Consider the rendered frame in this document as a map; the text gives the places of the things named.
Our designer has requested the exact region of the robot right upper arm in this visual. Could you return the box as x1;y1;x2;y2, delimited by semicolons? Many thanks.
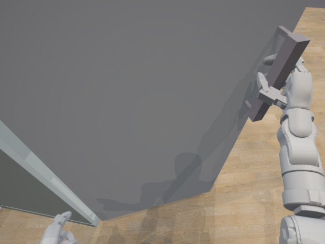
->
279;215;325;244

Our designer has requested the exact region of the robot right forearm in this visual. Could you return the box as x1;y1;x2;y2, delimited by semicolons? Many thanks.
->
277;108;325;220

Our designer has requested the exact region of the right robot hand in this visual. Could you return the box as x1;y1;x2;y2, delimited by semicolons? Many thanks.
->
257;54;312;113

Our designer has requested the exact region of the handle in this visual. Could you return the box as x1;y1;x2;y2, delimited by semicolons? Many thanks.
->
243;26;310;122

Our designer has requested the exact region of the fridge door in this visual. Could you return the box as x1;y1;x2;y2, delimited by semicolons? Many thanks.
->
0;0;310;221

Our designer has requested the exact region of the left robot hand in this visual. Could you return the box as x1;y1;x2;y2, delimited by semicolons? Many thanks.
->
40;211;77;244

